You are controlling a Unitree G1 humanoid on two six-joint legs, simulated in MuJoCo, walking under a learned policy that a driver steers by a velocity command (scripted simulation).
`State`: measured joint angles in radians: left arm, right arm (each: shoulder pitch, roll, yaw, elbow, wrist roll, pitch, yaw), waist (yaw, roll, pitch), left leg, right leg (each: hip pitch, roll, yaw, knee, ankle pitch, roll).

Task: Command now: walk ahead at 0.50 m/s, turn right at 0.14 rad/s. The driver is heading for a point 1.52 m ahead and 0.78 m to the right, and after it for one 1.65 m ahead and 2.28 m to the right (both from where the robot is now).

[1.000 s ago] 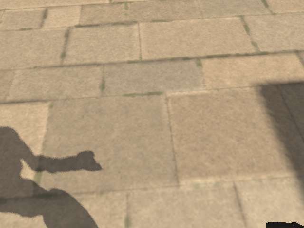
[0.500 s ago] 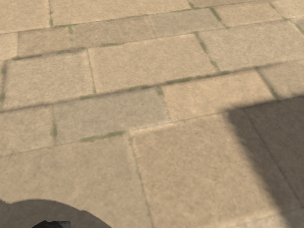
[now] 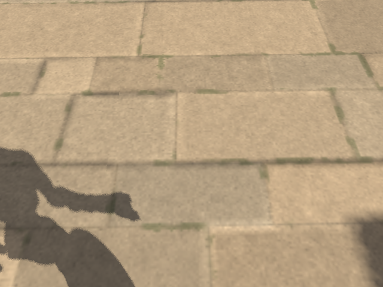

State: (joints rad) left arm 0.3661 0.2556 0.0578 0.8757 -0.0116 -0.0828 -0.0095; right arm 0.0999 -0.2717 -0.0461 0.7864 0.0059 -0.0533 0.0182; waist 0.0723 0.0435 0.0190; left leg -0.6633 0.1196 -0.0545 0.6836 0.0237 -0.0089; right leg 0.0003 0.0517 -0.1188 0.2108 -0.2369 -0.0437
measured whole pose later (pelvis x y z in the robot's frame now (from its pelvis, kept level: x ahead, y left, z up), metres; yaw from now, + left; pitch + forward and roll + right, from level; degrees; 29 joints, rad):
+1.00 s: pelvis +0.50 -0.11 +0.00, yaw -32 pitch +1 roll +1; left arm 0.35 0.27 0.07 0.77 -0.02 -0.05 0.01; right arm 0.00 -0.29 -0.06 0.77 0.00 -0.09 0.01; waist 0.07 0.04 0.04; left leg -0.64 0.07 -0.10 0.63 0.03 -0.06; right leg -0.12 0.10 0.11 0.33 -0.23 -0.09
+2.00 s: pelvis +0.92 -0.45 +0.00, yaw -39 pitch +1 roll -2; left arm 0.35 0.28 0.05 0.84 0.01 -0.09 -0.01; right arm 0.11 -0.30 -0.04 0.82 0.01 -0.06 0.02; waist 0.06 0.05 0.01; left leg -0.69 0.11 -0.04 0.73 0.04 -0.01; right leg -0.02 0.07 -0.07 0.20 -0.20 -0.06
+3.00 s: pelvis +1.42 -0.75 +0.00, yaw -29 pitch +2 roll +0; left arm 0.36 0.27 0.05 0.83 -0.02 -0.07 -0.01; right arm 0.12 -0.29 -0.05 0.70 -0.01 -0.08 0.00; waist 0.07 0.04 0.02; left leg -0.62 0.08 -0.08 0.71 -0.09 -0.04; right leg -0.15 0.08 0.06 0.30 -0.19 -0.06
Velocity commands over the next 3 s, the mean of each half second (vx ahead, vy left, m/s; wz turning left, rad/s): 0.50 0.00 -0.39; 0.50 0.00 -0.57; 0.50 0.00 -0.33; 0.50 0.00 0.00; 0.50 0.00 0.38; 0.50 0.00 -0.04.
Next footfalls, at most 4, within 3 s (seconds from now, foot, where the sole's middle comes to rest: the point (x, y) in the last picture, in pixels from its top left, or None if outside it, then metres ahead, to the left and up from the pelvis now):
0.14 left None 0.26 0.15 -0.78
0.66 right None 0.46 -0.17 -0.78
1.16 left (252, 205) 0.81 -0.14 -0.78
1.64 right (346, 203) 0.85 -0.51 -0.78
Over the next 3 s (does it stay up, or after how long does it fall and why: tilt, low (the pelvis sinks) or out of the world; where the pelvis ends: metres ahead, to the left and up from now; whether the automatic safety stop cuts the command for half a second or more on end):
stays up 1.42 -0.75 0.00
